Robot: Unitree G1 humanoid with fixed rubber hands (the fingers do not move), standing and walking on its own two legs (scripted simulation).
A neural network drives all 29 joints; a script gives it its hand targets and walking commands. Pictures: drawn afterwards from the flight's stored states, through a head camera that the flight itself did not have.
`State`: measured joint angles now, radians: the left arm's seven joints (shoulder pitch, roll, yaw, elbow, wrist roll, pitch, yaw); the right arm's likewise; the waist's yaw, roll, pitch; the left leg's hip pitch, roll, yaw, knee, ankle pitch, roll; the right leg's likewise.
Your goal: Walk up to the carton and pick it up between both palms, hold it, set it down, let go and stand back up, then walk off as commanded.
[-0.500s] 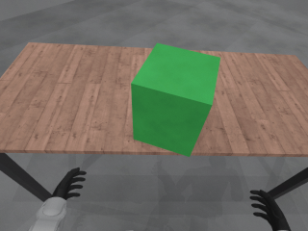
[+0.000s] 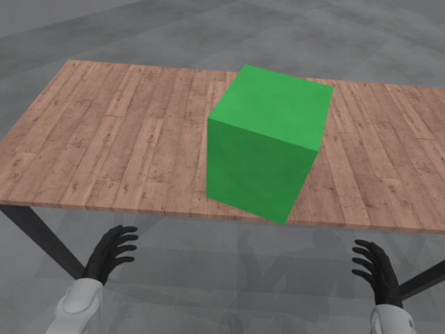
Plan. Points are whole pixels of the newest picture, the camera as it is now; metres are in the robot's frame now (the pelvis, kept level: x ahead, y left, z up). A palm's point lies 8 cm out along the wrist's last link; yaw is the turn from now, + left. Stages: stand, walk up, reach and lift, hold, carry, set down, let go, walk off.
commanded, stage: reach and lift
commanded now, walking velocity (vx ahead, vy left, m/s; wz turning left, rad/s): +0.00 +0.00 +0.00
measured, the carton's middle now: (264, 146) +0.51 -0.04 +0.03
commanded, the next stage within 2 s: none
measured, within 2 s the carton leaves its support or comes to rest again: neither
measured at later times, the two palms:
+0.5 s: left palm (96, 237) +0.25 +0.24 +0.06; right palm (382, 278) +0.22 -0.21 +0.05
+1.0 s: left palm (132, 172) +0.36 +0.21 +0.09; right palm (374, 218) +0.30 -0.21 +0.09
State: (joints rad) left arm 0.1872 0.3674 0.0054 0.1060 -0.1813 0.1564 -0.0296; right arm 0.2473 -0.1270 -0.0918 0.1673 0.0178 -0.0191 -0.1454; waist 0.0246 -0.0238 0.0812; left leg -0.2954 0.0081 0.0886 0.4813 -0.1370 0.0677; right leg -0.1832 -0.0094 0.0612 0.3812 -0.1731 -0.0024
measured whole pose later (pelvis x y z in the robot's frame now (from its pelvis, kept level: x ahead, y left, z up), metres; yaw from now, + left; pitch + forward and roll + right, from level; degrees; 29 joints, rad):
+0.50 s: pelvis +0.00 -0.02 +0.00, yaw +0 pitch -4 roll -2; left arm 0.08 0.49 0.00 0.07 -0.34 0.12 -0.10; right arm 0.26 -0.06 -0.02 -0.13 0.05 0.29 -0.29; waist 0.05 -0.02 0.05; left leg -0.27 0.01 0.09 0.48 -0.17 0.07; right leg -0.18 -0.01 0.06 0.42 -0.17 0.00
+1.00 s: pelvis +0.03 -0.02 +0.00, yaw +0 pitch -2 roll -2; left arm -0.23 0.49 0.00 0.12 -0.34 0.38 -0.11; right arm -0.02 -0.06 -0.02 -0.14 0.10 0.44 -0.29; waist -0.03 -0.02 0.05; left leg -0.27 0.01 0.09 0.47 -0.17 0.06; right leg -0.18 -0.01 0.06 0.40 -0.19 0.01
